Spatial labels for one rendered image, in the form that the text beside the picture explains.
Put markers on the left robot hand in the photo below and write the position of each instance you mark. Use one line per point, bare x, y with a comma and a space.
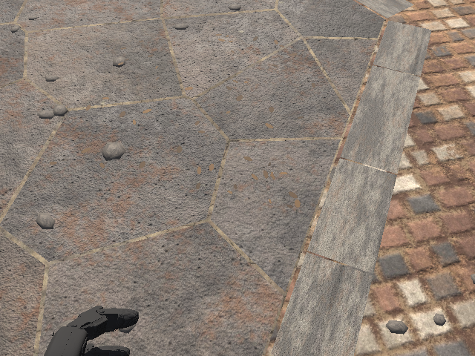
71, 340

